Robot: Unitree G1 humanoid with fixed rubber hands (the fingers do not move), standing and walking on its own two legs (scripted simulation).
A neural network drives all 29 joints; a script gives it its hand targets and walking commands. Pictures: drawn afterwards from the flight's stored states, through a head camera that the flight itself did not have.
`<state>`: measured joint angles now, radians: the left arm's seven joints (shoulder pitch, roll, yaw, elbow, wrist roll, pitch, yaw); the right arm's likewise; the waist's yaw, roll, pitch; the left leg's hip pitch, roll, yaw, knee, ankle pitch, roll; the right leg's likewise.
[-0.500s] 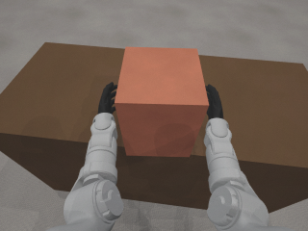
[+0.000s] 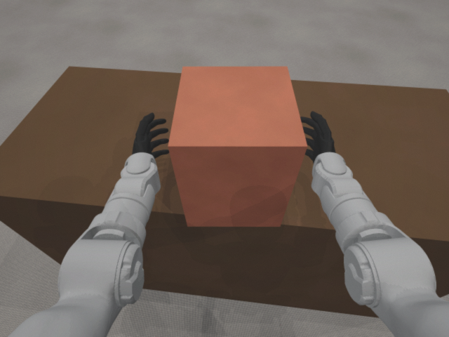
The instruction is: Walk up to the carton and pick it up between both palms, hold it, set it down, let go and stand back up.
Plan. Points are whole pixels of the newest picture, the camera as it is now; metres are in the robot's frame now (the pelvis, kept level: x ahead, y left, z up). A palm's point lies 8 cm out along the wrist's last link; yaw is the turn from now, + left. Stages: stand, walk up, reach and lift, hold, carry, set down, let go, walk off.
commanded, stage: set down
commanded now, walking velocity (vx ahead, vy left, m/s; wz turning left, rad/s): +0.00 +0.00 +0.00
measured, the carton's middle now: (234, 151) +0.47 +0.02 +0.06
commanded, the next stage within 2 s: none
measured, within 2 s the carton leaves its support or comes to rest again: neither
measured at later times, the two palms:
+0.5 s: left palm (133, 141) +0.41 +0.19 +0.14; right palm (350, 138) +0.43 -0.17 +0.14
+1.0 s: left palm (113, 143) +0.39 +0.21 +0.16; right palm (359, 144) +0.41 -0.18 +0.15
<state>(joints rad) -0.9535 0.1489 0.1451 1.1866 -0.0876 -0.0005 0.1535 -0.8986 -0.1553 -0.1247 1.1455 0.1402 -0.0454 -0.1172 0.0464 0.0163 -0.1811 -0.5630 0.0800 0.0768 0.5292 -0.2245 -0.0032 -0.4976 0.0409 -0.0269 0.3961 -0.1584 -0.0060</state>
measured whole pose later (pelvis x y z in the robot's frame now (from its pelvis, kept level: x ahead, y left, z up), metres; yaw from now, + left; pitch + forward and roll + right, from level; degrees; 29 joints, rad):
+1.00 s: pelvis -0.02 -0.02 +0.01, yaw +3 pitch +5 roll +0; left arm -0.82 0.35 0.06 0.62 -0.27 0.47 0.06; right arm -0.77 -0.27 0.01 0.64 0.36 0.30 -0.17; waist 0.01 0.00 -0.03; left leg -0.35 0.05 0.05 0.42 -0.15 -0.02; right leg -0.32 0.02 -0.06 0.39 -0.16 -0.03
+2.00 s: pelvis +0.00 -0.01 +0.01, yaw +2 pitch -1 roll +0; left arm 0.03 0.23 0.03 0.20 -0.23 0.09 0.03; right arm 0.07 -0.16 0.00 0.16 0.21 0.00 -0.09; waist 0.05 0.00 0.05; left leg -0.18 0.05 0.07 0.39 -0.19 -0.01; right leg -0.16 0.02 -0.03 0.36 -0.19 -0.02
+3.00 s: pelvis +0.02 +0.00 +0.01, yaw +2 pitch -4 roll +0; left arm 0.26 0.21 -0.03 0.40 -0.06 0.07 0.04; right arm 0.23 -0.14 -0.01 0.56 0.05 -0.15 0.00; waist 0.05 -0.02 0.05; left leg -0.08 0.04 0.08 0.38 -0.23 -0.01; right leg -0.05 0.01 -0.03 0.35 -0.23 -0.01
